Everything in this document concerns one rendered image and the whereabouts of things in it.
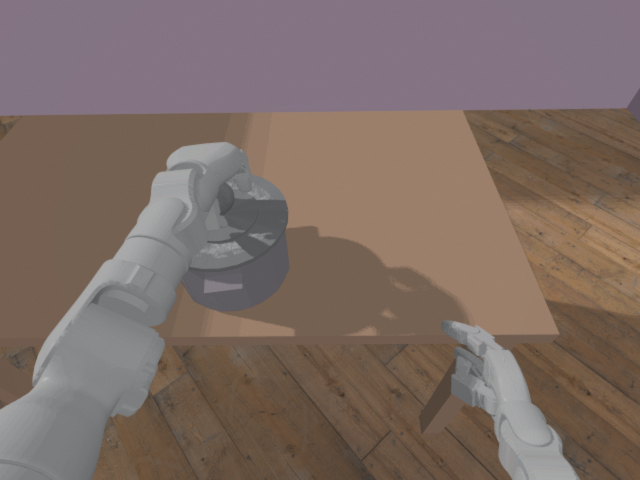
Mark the pot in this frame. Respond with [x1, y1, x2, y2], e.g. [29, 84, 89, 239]
[181, 232, 290, 312]

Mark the robot right forearm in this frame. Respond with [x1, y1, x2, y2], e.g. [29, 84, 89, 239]
[494, 401, 580, 480]

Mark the left robot hand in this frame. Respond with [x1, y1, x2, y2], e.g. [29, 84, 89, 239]
[166, 142, 252, 232]

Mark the robot left upper arm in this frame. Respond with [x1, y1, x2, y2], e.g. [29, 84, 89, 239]
[0, 303, 165, 480]

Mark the robot left forearm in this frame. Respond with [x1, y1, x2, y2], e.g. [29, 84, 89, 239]
[32, 159, 219, 387]

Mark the lid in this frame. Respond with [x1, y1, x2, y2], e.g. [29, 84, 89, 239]
[188, 174, 288, 272]

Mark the right robot hand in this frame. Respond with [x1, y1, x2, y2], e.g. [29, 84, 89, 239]
[441, 320, 531, 421]

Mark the knob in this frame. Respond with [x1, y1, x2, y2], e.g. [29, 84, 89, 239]
[216, 183, 235, 215]

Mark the table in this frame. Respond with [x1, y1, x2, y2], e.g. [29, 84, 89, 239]
[0, 110, 560, 435]

